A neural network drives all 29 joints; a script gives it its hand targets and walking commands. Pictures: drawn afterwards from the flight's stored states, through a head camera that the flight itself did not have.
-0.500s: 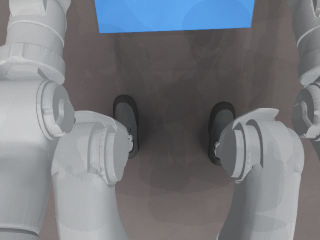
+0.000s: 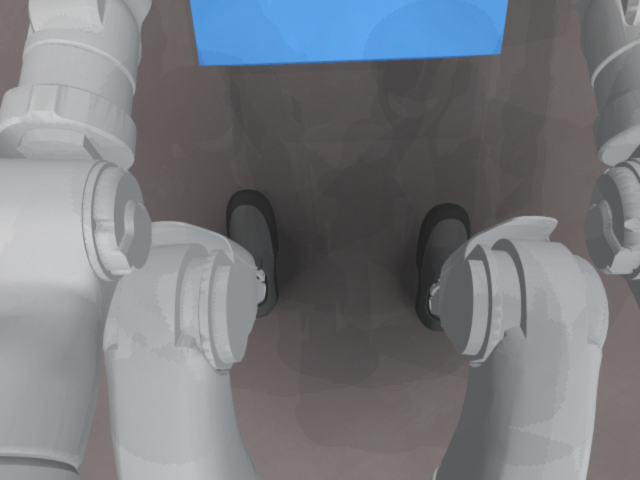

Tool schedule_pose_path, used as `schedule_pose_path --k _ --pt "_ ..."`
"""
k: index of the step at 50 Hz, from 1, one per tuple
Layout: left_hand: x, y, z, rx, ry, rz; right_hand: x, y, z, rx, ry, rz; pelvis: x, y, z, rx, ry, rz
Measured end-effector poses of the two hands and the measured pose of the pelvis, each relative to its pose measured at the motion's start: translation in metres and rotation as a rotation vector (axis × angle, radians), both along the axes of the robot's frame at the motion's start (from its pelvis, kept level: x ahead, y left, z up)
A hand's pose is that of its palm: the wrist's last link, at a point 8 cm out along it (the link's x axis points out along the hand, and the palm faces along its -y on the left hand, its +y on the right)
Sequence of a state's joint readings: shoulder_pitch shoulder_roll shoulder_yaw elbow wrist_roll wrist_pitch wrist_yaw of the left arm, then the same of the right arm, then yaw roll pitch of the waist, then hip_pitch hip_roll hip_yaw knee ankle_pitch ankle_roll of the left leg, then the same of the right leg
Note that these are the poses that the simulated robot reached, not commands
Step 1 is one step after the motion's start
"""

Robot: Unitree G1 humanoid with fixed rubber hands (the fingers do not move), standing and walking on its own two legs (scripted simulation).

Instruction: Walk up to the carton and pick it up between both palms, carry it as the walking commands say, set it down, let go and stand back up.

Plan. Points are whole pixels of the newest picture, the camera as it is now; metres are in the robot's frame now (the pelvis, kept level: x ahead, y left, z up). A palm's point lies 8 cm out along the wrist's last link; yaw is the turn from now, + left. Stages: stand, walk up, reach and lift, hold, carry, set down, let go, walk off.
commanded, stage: reach and lift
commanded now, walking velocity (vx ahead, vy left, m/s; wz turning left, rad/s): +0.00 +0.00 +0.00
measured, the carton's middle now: out of the picture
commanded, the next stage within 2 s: none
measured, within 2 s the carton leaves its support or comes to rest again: leaves its support in 1.06 s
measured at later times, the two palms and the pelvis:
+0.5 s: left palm out of the picture +0.56 +0.16 -0.20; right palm out of the picture +0.56 -0.18 -0.21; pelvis +0.00 +0.00 +0.00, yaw +0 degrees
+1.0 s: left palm out of the picture +0.56 +0.16 -0.20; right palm out of the picture +0.55 -0.18 -0.21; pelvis +0.00 +0.00 +0.00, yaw +0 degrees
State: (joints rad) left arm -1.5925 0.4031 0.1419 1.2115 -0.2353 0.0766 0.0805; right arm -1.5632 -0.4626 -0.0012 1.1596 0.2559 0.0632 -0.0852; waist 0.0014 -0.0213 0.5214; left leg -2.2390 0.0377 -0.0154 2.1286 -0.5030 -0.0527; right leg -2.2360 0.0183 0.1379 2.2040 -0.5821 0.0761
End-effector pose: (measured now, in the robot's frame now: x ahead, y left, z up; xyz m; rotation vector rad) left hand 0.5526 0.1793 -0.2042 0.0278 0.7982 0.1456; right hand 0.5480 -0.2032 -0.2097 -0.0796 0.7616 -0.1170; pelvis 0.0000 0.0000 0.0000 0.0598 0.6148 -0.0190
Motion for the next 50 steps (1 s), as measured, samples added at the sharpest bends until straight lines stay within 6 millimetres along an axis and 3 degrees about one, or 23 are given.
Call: schedule_pose_path --k 6,12,50 --pt "0.003 -0.014 0.001 -0.020 -0.005 -0.032 0.003 0.007 0.001 0.016 -0.006 0.014 0.000 0.000 0.000 0.000 0.000 0.000" --pt "0.004 -0.016 0.001 -0.015 -0.008 -0.026 0.006 0.020 0.003 0.026 -0.012 0.041 0.000 0.000 0.000 0.000 0.000 0.000" --pt "0.006 -0.016 0.005 0.003 0.012 -0.041 0.005 0.020 0.003 0.056 0.013 0.001 -0.001 0.001 -0.001 -0.002 -0.004 0.001"
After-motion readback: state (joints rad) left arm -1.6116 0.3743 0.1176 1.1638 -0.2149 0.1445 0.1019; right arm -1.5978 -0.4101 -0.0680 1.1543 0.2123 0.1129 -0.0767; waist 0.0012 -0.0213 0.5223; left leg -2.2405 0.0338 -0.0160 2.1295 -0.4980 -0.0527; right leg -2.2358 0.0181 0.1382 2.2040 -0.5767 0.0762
